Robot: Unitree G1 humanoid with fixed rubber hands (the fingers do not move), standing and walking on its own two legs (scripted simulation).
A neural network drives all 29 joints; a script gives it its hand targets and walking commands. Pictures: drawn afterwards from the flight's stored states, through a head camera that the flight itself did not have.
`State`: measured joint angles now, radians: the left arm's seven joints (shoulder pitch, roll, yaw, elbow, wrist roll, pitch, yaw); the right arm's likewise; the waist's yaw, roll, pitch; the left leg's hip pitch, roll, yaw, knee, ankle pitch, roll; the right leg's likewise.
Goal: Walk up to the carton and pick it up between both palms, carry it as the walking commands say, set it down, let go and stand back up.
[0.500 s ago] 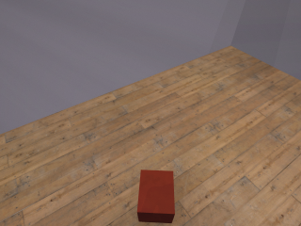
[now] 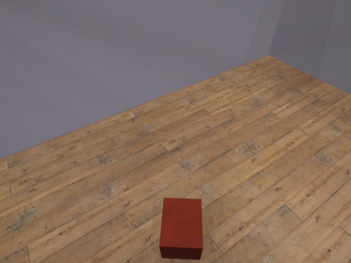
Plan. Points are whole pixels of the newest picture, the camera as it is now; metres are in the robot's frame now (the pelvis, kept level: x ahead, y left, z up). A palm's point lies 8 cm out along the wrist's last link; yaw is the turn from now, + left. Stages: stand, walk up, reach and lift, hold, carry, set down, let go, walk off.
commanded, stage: stand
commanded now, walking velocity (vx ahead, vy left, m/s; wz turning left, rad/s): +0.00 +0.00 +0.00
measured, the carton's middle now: (181, 228) +0.46 +0.01 -0.67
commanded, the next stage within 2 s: reach and lift in 0.14 s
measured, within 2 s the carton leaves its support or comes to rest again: neither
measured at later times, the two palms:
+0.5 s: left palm out of the picture +0.17 +0.20 -0.13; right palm out of the picture +0.17 -0.23 -0.13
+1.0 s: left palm (112, 250) +0.22 +0.21 -0.18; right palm (255, 254) +0.22 -0.20 -0.18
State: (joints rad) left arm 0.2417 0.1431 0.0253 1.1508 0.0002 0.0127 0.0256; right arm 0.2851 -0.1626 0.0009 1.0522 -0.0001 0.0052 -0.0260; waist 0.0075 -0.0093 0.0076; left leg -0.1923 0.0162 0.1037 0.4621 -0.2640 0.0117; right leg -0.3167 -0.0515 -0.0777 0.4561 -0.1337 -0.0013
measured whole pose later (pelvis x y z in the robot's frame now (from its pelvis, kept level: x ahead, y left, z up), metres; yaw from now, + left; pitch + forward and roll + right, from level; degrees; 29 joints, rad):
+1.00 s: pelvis -0.03 -0.02 -0.08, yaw +0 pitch +14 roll +0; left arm -0.23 0.19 0.10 0.64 0.00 0.30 -0.05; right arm -0.17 -0.11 0.00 0.50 0.00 0.38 -0.08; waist 0.01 -0.01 0.05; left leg -0.85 0.05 0.02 1.09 -0.49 -0.02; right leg -0.95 -0.04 -0.08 1.02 -0.32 -0.04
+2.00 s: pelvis -0.07 -0.02 -0.13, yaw +2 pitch +32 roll +1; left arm -1.30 0.36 0.21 0.64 -0.10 0.25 0.09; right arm -1.28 -0.27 -0.12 0.58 0.03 0.29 -0.21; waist 0.01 -0.01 0.53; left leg -1.37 -0.01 -0.02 1.25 -0.42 -0.03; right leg -1.46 -0.04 -0.04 1.16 -0.25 -0.04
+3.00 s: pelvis -0.11 -0.01 -0.38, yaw +1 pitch +31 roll +1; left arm -1.51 0.38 0.06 1.11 -0.22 0.14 0.13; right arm -1.57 -0.36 -0.17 1.08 0.14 0.14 -0.19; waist 0.01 -0.01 0.52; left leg -2.05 0.00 -0.02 2.19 -0.67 -0.04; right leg -2.19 -0.04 -0.02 2.04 -0.38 -0.05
